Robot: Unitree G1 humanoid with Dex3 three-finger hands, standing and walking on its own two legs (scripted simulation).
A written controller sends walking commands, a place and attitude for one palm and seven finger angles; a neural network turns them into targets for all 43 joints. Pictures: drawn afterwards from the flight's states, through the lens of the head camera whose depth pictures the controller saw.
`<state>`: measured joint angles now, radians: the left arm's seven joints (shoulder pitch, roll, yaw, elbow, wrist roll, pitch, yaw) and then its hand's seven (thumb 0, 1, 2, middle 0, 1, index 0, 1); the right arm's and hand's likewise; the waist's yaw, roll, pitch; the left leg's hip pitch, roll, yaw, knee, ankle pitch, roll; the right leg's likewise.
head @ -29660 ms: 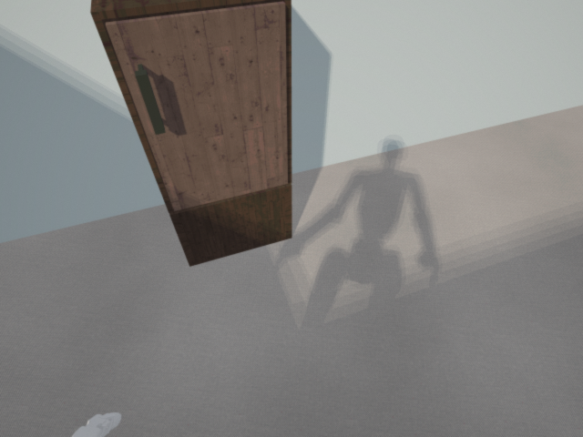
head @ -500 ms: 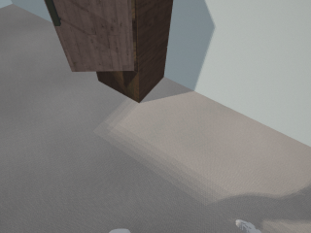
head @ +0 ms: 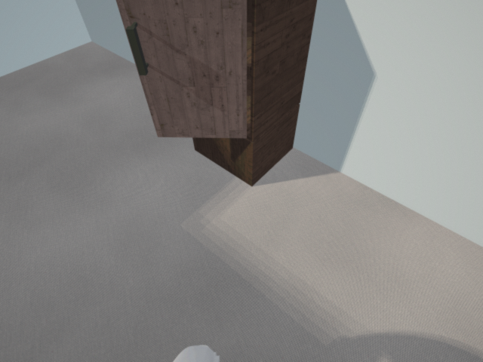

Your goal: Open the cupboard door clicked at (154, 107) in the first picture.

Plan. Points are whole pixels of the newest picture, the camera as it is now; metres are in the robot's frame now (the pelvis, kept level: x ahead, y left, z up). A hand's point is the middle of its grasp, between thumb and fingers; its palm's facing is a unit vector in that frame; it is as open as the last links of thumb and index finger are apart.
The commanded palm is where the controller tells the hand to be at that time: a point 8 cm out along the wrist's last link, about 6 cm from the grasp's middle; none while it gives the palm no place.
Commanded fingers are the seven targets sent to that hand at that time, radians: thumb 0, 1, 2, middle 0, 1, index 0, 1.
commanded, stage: take the last steps up to it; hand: left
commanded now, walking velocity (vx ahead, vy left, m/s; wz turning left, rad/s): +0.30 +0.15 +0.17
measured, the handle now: (139, 49) +1.04 +0.42 +0.01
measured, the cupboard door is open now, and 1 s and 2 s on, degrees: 38 38 38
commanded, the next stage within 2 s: come to a stop and stand still in 1.14 s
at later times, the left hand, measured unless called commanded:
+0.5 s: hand (117, 309) +0.24 +0.28 -0.16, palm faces +0.09 -0.97 -0.20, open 7.4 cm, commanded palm none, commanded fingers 0.00 0.90 0.90 -0.20 -0.30 -0.20 -0.30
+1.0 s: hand (129, 287) +0.29 +0.28 -0.17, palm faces +0.15 -0.97 -0.17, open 7.3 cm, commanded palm none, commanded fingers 0.00 0.90 0.90 -0.20 -0.30 -0.20 -0.30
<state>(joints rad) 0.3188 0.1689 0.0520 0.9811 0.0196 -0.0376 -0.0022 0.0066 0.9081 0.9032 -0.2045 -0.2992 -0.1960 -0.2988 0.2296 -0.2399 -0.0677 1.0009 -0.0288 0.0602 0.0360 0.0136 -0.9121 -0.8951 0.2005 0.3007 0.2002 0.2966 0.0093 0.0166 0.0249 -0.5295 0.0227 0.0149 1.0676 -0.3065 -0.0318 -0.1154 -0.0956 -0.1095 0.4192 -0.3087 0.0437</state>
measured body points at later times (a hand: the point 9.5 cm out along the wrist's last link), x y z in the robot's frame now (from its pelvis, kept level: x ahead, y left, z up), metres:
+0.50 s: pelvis +0.16 +0.09 +0.00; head +0.17 +0.08 +0.45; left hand +0.23 +0.33 -0.14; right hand +0.18 -0.14 -0.16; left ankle +0.13 +0.18 -0.74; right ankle +0.23 -0.02 -0.70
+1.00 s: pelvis +0.35 +0.11 +0.00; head +0.37 +0.12 +0.45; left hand +0.28 +0.33 -0.15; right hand +0.43 -0.12 -0.14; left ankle +0.44 +0.24 -0.71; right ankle +0.28 -0.01 -0.74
